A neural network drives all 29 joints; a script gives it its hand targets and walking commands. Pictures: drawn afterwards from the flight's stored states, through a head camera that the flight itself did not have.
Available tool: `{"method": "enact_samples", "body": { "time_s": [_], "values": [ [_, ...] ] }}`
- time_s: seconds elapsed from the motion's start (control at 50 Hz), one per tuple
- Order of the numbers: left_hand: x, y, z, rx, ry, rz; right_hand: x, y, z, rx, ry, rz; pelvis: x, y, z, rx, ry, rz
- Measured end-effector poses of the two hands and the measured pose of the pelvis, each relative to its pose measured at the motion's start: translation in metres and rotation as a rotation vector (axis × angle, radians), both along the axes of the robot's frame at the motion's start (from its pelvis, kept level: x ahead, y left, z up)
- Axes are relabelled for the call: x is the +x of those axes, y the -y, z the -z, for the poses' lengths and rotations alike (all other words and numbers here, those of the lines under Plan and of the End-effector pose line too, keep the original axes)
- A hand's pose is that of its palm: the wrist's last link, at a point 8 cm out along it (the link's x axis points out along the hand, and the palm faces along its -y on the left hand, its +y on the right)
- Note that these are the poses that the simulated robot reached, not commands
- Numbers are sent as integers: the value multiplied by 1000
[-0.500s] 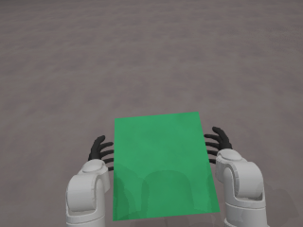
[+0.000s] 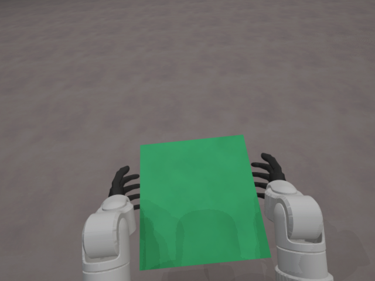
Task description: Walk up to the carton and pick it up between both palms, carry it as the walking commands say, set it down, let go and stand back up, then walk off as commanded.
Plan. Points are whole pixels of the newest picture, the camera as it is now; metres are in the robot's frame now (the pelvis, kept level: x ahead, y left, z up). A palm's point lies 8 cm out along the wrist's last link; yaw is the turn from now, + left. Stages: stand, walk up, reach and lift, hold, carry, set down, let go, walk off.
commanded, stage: carry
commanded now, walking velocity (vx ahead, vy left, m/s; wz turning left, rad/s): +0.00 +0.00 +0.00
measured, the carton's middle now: (198, 204) +0.29 +0.00 +0.01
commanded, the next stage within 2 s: hold in 0.66 s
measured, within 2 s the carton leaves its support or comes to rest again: neither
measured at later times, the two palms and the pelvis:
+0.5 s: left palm (126, 203) +0.25 +0.14 +0.10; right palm (281, 187) +0.26 -0.16 +0.11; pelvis +0.00 -0.01 +0.00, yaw +0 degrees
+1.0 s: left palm (149, 184) +0.33 +0.11 +0.05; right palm (283, 183) +0.30 -0.19 +0.06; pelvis +0.01 -0.01 +0.00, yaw -7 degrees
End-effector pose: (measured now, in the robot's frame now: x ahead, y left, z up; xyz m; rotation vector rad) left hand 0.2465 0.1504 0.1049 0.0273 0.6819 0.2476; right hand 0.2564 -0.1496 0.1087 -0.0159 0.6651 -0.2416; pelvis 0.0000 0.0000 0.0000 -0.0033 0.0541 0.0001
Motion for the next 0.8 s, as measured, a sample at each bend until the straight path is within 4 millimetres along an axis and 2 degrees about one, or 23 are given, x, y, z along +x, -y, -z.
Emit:
{"method": "enact_samples", "body": {
  "time_s": [0.66, 0.7, 0.74, 0.8],
  "values": [
    [2, 14, 6, 3, -8, -7, 5, 14, 5, -3, 3, -12, -2, 17, 0, 1, -6, -10],
    [11, 13, 20, -5, -15, 21, 12, 17, 19, -16, -9, -37, -8, 18, -1, 9, 53, 6],
    [23, 15, 52, -19, -62, 47, 20, 19, 50, -20, -62, -44, -12, 18, -1, 11, 94, 27],
    [25, 20, 86, 13, -101, 94, 13, 25, 86, -31, -105, -23, -12, 14, 1, -5, 98, 67]
  ]
}}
